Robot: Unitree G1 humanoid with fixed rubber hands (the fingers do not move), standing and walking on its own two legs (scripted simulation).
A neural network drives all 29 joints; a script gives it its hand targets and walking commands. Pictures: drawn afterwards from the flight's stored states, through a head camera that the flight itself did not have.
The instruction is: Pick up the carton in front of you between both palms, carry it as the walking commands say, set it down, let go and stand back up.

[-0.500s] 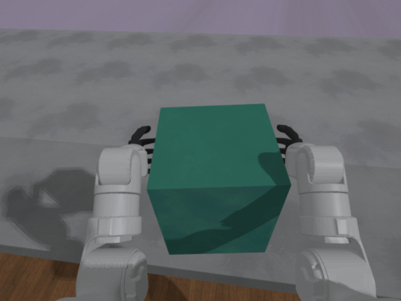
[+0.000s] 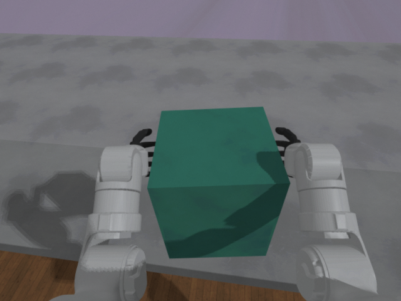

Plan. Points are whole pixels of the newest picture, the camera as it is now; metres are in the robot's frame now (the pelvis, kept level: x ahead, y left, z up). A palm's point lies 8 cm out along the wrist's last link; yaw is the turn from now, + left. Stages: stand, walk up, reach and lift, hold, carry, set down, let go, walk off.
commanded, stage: carry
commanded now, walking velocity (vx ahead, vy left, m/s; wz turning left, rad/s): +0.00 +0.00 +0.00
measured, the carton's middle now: (214, 185) +0.34 +0.00 +0.06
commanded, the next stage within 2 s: none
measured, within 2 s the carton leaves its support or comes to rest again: neither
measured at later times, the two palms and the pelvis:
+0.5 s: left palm (157, 141) +0.42 +0.12 +0.11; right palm (293, 137) +0.43 -0.18 +0.11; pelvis +0.07 -0.02 -0.01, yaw -1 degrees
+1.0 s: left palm (159, 89) +0.66 +0.15 +0.10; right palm (263, 92) +0.63 -0.15 +0.10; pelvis +0.28 +0.03 -0.01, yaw -2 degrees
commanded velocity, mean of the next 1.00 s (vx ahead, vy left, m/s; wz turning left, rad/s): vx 0.48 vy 0.00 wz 0.00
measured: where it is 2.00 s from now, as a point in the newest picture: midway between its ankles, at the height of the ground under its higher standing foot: (224, 211)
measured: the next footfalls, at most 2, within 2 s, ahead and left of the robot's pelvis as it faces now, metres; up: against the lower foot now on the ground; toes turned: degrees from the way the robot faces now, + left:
left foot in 0.72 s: +0.31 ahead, +0.09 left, +0.00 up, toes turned +2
right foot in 1.36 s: +0.71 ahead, -0.14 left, -0.15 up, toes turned -7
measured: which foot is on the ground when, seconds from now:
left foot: down 0.00-0.36, up 0.38-0.70, down 0.72-1.00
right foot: down 0.00-0.74, up 0.76-1.00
